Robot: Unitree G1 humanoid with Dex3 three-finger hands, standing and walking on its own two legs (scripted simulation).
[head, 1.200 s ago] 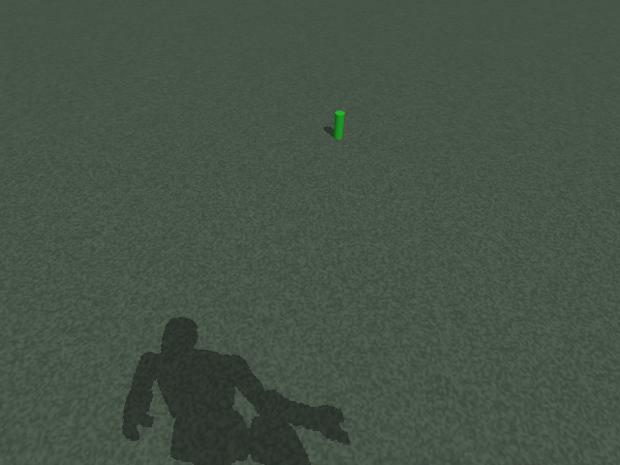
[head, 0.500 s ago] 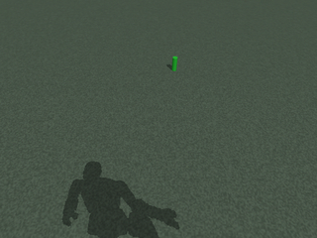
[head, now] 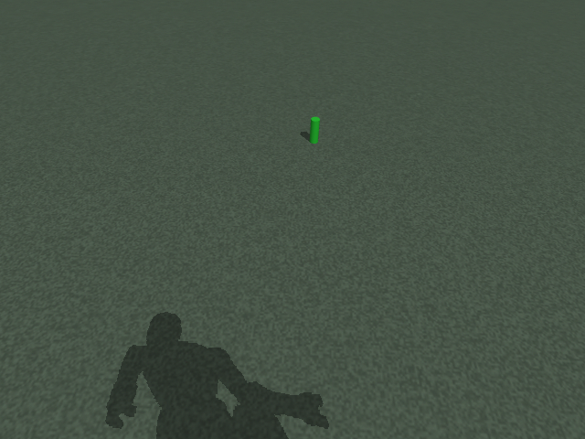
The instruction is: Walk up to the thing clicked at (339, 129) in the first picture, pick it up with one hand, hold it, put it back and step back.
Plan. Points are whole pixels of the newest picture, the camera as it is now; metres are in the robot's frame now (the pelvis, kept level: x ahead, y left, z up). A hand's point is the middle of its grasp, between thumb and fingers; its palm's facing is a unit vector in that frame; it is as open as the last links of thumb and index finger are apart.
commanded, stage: walk up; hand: left
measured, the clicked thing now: (314, 130) +1.98 -0.08 -0.70
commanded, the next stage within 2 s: none
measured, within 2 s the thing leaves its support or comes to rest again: neither
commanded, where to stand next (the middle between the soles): +1.60 -0.23 m, yaw -8 degrees
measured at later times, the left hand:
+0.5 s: hand (195, 414) +0.22 +0.16 -0.13, palm faces -0.05 -0.92 -0.39, open 7.4 cm
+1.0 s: hand (239, 234) +0.60 +0.14 -0.14, palm faces -0.18 -0.91 -0.37, open 7.4 cm
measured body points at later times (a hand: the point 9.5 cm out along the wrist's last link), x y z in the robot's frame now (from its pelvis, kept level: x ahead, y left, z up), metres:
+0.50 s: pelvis +0.17 -0.12 +0.00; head +0.15 -0.14 +0.44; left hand +0.22 +0.21 -0.10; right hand +0.24 -0.44 -0.13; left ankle +0.23 +0.01 -0.68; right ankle +0.15 -0.22 -0.75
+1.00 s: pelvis +0.48 -0.12 -0.01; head +0.49 -0.12 +0.44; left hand +0.61 +0.19 -0.12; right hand +0.50 -0.44 -0.12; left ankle +0.47 +0.01 -0.75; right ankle +0.51 -0.27 -0.69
